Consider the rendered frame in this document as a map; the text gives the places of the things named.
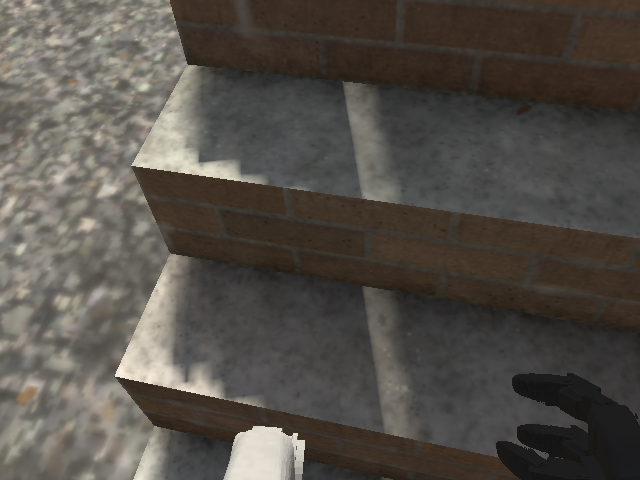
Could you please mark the left robot shin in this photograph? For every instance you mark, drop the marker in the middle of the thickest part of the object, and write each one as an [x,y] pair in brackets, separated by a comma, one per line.
[236,437]

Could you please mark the robot left thigh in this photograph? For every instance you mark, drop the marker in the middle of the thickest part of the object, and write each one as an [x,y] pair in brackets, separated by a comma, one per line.
[266,453]

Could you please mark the robot right hand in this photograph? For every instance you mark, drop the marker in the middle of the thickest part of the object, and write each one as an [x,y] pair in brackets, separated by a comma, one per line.
[609,451]

